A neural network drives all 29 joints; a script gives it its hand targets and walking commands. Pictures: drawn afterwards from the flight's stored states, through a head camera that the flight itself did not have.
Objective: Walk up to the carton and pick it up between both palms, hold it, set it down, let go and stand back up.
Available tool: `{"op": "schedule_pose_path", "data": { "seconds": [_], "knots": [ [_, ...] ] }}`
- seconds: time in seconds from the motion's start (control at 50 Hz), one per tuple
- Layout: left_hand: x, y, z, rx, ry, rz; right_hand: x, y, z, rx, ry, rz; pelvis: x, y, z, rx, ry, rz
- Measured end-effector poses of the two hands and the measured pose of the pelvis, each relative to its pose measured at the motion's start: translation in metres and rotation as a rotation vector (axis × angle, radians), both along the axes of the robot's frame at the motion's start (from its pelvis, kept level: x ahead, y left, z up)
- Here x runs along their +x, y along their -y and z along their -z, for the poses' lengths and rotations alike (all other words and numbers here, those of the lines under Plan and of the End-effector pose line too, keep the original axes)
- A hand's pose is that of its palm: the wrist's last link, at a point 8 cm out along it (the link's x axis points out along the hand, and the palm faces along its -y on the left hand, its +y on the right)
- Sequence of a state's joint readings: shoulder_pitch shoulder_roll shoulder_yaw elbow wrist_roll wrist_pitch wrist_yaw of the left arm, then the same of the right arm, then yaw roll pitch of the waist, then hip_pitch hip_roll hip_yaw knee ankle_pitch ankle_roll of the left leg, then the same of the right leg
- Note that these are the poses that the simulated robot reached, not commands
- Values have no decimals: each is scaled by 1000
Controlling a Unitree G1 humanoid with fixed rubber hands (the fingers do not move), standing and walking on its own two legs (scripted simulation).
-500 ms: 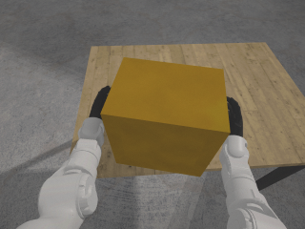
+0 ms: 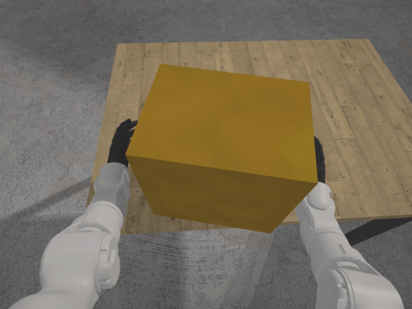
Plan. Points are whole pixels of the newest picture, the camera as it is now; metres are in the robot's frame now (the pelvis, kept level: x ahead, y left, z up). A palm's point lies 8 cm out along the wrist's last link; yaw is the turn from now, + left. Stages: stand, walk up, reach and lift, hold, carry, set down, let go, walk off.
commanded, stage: set down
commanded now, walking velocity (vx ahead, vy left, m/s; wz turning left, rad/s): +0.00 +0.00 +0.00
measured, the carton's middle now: (221, 157) +0.42 -0.02 +0.01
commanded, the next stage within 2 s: none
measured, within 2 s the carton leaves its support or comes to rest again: neither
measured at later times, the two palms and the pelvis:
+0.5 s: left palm (101, 172) +0.39 +0.21 +0.02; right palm (325, 195) +0.33 -0.21 +0.02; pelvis -0.03 +0.01 +0.00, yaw +0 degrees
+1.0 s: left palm (78, 198) +0.34 +0.24 +0.02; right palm (333, 219) +0.28 -0.21 +0.01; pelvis -0.06 +0.01 +0.00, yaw +0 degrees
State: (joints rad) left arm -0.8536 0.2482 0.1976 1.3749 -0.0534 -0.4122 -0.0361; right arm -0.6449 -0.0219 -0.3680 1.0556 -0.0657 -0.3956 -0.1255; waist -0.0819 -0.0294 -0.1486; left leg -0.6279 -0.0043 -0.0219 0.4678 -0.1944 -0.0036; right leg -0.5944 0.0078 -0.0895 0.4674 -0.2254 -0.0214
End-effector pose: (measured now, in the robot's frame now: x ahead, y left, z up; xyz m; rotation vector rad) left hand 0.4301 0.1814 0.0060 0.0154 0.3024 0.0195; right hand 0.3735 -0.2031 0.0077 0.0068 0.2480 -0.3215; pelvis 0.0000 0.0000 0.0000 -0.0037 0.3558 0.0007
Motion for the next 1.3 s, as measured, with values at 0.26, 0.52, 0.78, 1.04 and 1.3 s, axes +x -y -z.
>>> {"op": "schedule_pose_path", "data": {
  "seconds": [0.26, 0.52, 0.78, 1.04, 1.3],
  "knots": [
    [-5, -21, -16, 27, 45, -3, -9, 11, -11, -14, 41, 10, -8, -4, 1, -6, 7, 0],
    [-45, -27, -16, 18, 50, 11, -53, 9, -6, -1, 23, 10, -35, -6, 1, -8, 43, 1],
    [-79, -55, -23, 21, 67, -30, -91, 11, 0, 15, -51, 25, -58, -7, 4, -9, 89, 2],
    [-92, -60, -14, 5, 56, -5, -95, 10, -3, 13, -48, 40, -53, -8, 4, -8, 109, 0],
    [-126, -64, -24, -14, 104, 60, -144, 14, -11, 25, 11, 86, -35, -14, -3, -18, 261, -3]
  ]
}}
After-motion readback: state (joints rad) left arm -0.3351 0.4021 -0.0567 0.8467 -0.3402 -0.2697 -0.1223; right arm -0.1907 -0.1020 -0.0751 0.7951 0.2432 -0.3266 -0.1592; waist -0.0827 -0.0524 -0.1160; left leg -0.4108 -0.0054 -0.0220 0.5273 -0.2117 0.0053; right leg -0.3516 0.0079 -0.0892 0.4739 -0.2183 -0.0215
